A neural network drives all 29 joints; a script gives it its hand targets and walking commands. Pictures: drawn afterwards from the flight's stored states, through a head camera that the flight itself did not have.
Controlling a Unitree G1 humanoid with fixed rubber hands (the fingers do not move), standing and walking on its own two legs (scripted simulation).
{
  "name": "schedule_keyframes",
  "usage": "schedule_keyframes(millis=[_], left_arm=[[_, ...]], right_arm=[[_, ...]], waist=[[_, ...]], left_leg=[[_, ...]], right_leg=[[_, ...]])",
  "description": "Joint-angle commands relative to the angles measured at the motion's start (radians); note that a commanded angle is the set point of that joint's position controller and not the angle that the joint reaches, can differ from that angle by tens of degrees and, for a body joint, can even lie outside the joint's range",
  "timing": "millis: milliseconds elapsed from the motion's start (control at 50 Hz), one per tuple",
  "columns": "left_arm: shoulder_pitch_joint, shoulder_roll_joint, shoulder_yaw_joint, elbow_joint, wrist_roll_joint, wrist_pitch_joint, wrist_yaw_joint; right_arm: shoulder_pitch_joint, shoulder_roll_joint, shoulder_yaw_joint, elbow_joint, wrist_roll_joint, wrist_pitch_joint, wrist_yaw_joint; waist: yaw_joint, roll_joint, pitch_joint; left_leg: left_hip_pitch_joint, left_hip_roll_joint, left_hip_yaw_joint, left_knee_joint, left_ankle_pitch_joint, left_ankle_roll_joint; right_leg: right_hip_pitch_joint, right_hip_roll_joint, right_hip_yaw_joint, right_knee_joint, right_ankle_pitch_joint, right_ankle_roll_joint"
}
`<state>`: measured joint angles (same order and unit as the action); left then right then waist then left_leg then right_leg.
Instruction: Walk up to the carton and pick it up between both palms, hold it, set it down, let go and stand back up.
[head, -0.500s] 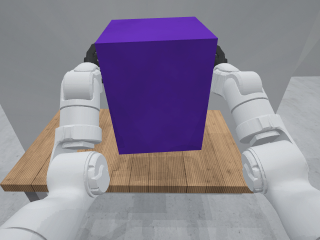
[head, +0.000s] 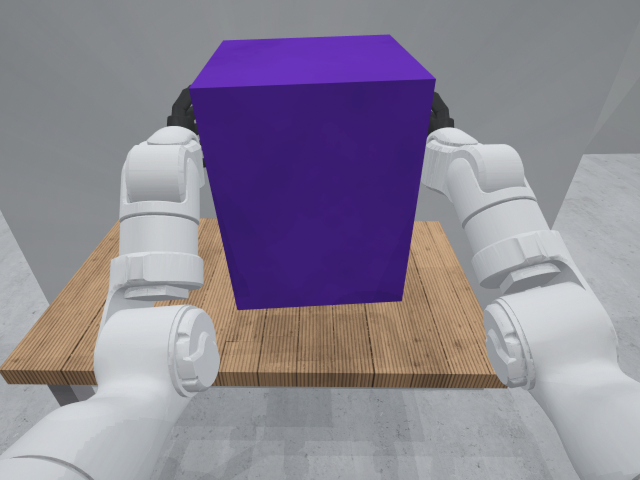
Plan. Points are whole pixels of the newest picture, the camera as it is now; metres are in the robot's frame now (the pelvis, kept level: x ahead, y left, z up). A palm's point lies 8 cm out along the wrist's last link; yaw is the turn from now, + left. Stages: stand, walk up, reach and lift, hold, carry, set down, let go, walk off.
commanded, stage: set down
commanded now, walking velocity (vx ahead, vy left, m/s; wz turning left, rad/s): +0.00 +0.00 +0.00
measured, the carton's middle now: (313, 172) +0.36 -0.01 +0.28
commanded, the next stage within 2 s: none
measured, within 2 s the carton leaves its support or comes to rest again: neither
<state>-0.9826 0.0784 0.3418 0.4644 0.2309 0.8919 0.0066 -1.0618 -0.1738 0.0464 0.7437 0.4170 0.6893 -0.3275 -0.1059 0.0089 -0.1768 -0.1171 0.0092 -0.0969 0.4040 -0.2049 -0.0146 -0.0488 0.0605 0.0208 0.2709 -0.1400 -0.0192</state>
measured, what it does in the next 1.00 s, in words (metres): stands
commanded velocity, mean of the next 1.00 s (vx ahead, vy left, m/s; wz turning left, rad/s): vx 0.00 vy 0.00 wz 0.00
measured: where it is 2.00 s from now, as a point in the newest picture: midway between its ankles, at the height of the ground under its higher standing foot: outside the picture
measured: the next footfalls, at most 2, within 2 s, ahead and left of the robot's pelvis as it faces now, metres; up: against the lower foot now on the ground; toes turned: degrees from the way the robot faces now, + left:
none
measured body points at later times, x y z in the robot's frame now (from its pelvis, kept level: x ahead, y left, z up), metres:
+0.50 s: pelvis +0.01 +0.00 +0.00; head -0.07 +0.04 +0.44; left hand +0.41 +0.16 +0.28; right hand +0.40 -0.13 +0.25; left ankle +0.02 +0.12 -0.75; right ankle +0.01 -0.11 -0.75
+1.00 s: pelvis +0.01 +0.01 +0.00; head -0.06 +0.04 +0.45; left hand +0.42 +0.15 +0.25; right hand +0.41 -0.14 +0.23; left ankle +0.02 +0.12 -0.75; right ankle +0.01 -0.11 -0.75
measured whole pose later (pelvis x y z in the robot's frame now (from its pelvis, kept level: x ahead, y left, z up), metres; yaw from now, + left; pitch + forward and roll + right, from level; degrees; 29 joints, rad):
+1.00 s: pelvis +0.01 +0.01 +0.00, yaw +1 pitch -8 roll -1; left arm -0.94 0.03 0.37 0.58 0.34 0.56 0.00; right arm -0.91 -0.03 -0.16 0.88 0.12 0.23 -0.19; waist -0.09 -0.05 -0.02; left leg -0.02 -0.01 -0.09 0.36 -0.20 0.00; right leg 0.04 0.03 0.00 0.25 -0.15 -0.01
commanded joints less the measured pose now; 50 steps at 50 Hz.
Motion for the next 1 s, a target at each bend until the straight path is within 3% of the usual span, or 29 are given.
schedule_keyframes(millis=[0, 80, 200, 280, 440, 560, 640, 780, 980], left_arm=[[-0.841, -0.593, -0.333, -0.128, -0.189, -0.110, -0.152], [-0.873, -0.583, -0.295, -0.068, -0.175, -0.179, -0.154], [-0.769, -0.499, -0.154, 0.131, -0.042, -0.271, -0.199], [-0.677, -0.484, -0.129, 0.144, 0.015, -0.285, -0.233], [-0.603, -0.612, -0.313, -0.045, -0.020, -0.320, -0.204], [-0.592, -0.691, -0.452, -0.134, -0.077, -0.340, -0.151], [-0.587, -0.705, -0.472, -0.127, -0.089, -0.347, -0.129], [-0.549, -0.662, -0.357, 0.019, -0.040, -0.345, -0.137], [-0.526, -0.643, -0.292, 0.089, -0.013, -0.381, -0.156]], right_arm=[[-0.946, 0.683, 0.159, -0.351, 0.147, -0.065, 0.151], [-0.976, 0.686, 0.113, -0.310, 0.081, -0.137, 0.163], [-0.848, 0.599, -0.047, -0.046, -0.120, -0.277, 0.189], [-0.781, 0.561, -0.085, -0.025, -0.197, -0.359, 0.201], [-0.800, 0.582, 0.048, -0.273, -0.175, -0.516, 0.206], [-0.833, 0.609, 0.135, -0.407, -0.150, -0.560, 0.209], [-0.822, 0.619, 0.142, -0.401, -0.161, -0.556, 0.215], [-0.785, 0.629, 0.085, -0.263, -0.215, -0.537, 0.233], [-0.734, 0.617, 0.007, -0.188, -0.277, -0.565, 0.252]], waist=[[0.007, 0.031, -0.323], [0.013, 0.024, -0.351], [-0.014, -0.008, -0.166], [-0.030, -0.010, -0.128], [-0.051, 0.071, -0.276], [-0.044, 0.097, -0.346], [-0.031, 0.083, -0.353], [0.007, 0.018, -0.263], [0.003, 0.005, -0.236]], left_leg=[[0.039, -0.050, 0.043, -0.057, 0.185, -0.025], [0.062, -0.052, 0.047, -0.060, 0.169, -0.017], [0.099, -0.044, 0.072, -0.123, 0.085, 0.000], [0.137, -0.043, 0.093, -0.122, 0.174, -0.008], [0.299, -0.051, 0.089, -0.010, 0.525, -0.064], [0.326, -0.046, 0.070, 0.015, 0.526, -0.074], [0.302, -0.043, 0.068, 0.001, 0.447, -0.065], [0.216, -0.048, 0.090, -0.054, 0.284, -0.026], [0.221, -0.049, 0.106, -0.062, 0.316, -0.036]], right_leg=[[0.077, 0.012, -0.002, -0.020, 0.136, 0.065], [0.077, 0.006, -0.013, -0.023, 0.125, 0.063], [0.085, -0.011, -0.047, -0.060, 0.012, 0.051], [0.140, -0.014, -0.068, -0.056, 0.080, 0.050], [0.189, 0.009, -0.118, -0.029, 0.294, 0.051], [0.153, 0.008, -0.124, -0.019, 0.284, 0.051], [0.138, 0.003, -0.120, -0.013, 0.254, 0.053], [0.150, -0.008, -0.108, -0.022, 0.201, 0.061], [0.150, -0.003, -0.118, -0.030, 0.226, 0.062]])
